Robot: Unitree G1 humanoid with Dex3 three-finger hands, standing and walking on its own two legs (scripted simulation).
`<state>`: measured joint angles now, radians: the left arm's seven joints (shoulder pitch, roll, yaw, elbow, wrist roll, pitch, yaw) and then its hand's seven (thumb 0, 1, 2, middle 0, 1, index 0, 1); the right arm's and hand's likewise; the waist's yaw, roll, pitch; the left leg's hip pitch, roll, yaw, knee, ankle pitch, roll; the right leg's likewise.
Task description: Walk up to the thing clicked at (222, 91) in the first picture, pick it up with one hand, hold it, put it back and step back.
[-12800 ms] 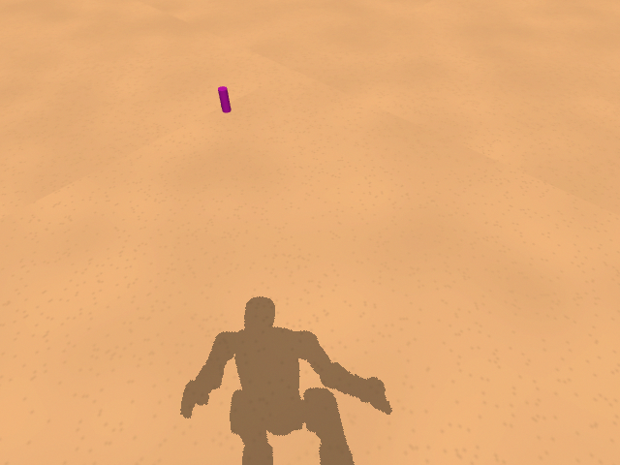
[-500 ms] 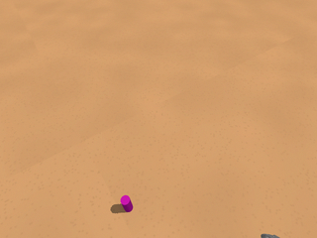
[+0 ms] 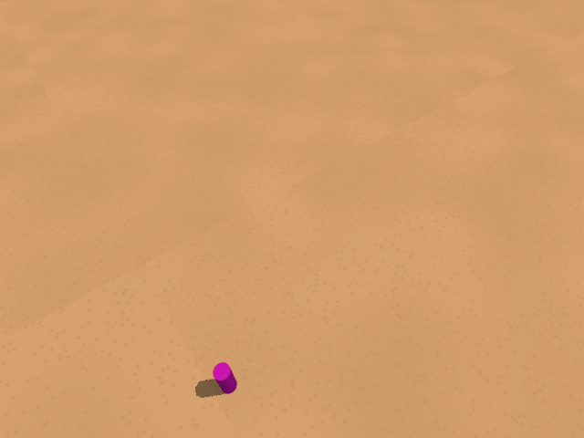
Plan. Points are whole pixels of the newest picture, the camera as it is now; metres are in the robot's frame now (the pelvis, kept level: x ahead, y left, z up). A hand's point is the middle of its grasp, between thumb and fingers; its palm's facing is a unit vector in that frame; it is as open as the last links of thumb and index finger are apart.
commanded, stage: stand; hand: left
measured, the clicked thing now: (225, 378) +0.42 +0.24 -0.71
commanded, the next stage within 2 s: walk up in 0.98 s
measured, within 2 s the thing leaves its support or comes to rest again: neither
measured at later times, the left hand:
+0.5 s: hand out of the picture +0.04 +0.26 -0.15, palm faces -0.01 -0.94 -0.34, open 7.3 cm
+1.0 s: hand out of the picture +0.05 +0.26 -0.15, palm faces +0.01 -0.94 -0.34, open 7.3 cm
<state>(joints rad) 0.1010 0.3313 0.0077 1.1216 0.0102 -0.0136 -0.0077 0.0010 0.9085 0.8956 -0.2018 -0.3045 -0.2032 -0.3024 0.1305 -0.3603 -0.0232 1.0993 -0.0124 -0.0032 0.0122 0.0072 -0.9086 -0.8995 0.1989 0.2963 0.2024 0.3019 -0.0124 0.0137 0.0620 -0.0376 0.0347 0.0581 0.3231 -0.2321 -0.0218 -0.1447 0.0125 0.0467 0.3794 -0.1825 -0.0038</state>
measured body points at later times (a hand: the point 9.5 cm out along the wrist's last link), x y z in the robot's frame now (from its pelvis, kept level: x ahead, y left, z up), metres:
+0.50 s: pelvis -0.02 +0.00 +0.00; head -0.01 +0.00 +0.45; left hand +0.04 +0.31 -0.13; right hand +0.05 -0.30 -0.14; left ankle -0.03 +0.13 -0.75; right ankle +0.02 -0.12 -0.75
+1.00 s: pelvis -0.01 +0.01 +0.00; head +0.00 +0.00 +0.45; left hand +0.05 +0.31 -0.13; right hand +0.07 -0.29 -0.13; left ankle -0.03 +0.13 -0.75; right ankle +0.02 -0.12 -0.75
